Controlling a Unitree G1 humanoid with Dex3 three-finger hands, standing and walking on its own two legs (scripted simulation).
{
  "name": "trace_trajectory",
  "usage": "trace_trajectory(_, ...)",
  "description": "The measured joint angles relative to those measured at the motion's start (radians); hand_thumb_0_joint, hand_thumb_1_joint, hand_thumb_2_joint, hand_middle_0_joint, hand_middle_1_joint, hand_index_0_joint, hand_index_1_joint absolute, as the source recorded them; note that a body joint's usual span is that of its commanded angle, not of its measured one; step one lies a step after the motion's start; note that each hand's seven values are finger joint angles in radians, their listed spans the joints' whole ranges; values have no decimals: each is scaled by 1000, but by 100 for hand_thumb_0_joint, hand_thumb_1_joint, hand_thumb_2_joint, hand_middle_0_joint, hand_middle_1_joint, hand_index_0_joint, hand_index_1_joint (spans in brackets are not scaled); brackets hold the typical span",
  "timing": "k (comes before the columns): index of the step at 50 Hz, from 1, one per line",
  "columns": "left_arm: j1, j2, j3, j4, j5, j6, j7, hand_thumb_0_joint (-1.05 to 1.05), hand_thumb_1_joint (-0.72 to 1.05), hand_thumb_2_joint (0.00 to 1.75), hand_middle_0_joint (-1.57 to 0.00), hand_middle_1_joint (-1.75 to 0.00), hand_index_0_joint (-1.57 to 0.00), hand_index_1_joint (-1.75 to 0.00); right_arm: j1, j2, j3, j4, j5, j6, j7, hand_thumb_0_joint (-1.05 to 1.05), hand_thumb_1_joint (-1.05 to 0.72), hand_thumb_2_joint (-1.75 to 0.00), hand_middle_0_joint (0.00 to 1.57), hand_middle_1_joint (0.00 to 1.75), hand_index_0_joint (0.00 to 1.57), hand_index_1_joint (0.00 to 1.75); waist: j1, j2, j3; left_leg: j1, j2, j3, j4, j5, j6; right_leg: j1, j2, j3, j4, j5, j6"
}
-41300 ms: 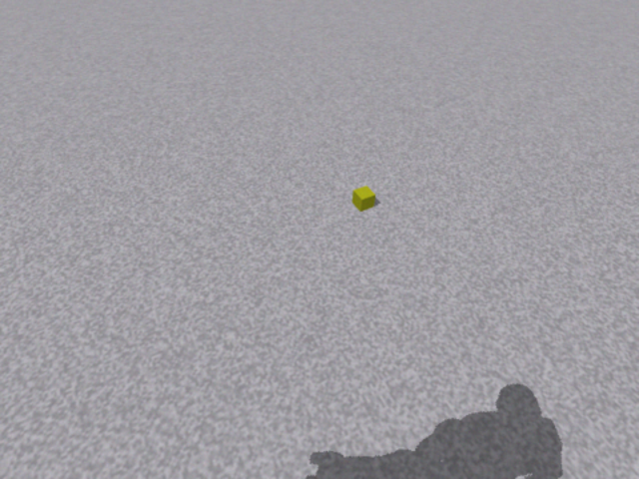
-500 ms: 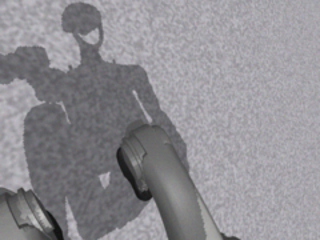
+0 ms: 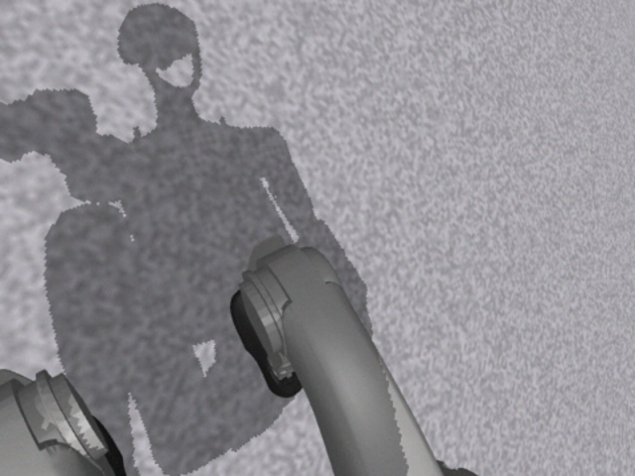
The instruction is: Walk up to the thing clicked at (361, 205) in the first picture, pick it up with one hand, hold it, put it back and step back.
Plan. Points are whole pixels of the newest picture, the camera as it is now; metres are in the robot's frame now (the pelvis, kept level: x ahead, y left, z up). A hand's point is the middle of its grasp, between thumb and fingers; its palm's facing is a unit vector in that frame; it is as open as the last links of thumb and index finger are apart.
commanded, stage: close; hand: left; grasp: from above
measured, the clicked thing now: out of the picture +0.53 +0.23 -0.29
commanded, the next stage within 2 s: settle in 0.12 s
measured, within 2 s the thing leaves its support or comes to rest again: neither
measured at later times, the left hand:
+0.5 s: hand out of the picture +0.53 +0.21 -0.23, palm faces -0.29 -0.32 -0.90, open 9.4 cm
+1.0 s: hand out of the picture +0.53 +0.23 -0.20, palm faces -0.28 -0.28 -0.92, open 8.9 cm
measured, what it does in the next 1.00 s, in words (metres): stands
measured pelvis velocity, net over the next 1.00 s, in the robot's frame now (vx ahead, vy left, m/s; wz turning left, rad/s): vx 0.00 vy -0.01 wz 0.02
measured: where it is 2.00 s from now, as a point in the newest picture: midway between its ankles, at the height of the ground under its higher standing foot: (202, 422)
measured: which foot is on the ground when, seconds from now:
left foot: down 0.00-1.00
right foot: down 0.00-1.00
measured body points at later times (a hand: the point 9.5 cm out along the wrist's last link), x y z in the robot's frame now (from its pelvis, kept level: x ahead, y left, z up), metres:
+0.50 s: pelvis +0.00 +0.00 +0.00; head +0.31 +0.09 +0.31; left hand +0.54 +0.23 -0.18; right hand -0.04 -0.25 -0.04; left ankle +0.06 +0.13 -0.31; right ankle +0.14 -0.16 -0.31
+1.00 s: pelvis +0.00 -0.01 +0.00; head +0.29 +0.07 +0.34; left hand +0.55 +0.24 -0.14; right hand -0.04 -0.25 -0.06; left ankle +0.06 +0.13 -0.31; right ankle +0.14 -0.16 -0.31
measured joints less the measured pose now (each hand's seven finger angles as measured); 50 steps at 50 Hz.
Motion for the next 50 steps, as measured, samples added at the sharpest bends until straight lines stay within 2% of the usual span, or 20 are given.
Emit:
trace_trajectory(19,-4,3,-2,-2,-2,6,-8,1,-8,106,-53,-83,-55,-90,8,0,2,-8,2,3,-3,0,-90,-91,20,30,19,30,-5,2,0,1,2,4,-4,2,6,4,-1,1,-7,2,-3)
trace_trajectory(27,-4,8,-8,-7,20,4,-38,1,-7,104,-57,-81,-60,-89,16,-1,5,-17,7,3,-2,0,-91,-91,20,30,19,30,-4,3,-6,-2,5,5,-2,2,5,-2,2,2,-4,5,-2)
trace_trajectory(33,5,6,-11,-8,34,8,-38,1,-4,101,-58,-80,-64,-88,29,4,0,-26,12,-4,11,0,-91,-91,20,30,19,30,-5,1,-11,1,9,3,-3,0,1,-5,6,2,-3,8,-1)
trace_trajectory(40,26,-19,13,-65,18,25,-49,0,1,98,-62,-80,-64,-87,55,17,-4,-21,26,-6,31,0,-91,-91,20,30,19,30,9,3,-29,6,13,3,-14,2,-12,-12,6,2,-5,12,-1)
trace_trajectory(46,60,-38,34,-127,41,36,-92,0,2,95,-64,-79,-62,-84,65,30,-29,-5,49,15,23,0,-91,-91,20,30,19,30,28,30,-69,0,19,11,-24,1,-17,-30,9,11,-5,14,5)
trace_trajectory(50,79,-60,21,-139,45,48,-128,0,4,95,-65,-77,-62,-83,67,36,-51,6,60,30,12,0,-91,-91,20,30,19,30,49,56,-103,-2,21,22,-29,0,-17,-39,8,21,1,11,6)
